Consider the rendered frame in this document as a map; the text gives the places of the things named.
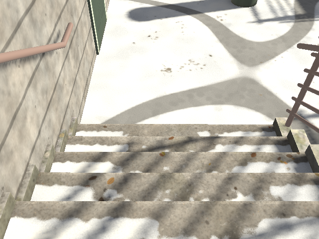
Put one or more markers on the stairs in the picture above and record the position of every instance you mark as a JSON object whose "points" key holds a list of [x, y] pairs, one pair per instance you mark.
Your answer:
{"points": [[172, 181]]}

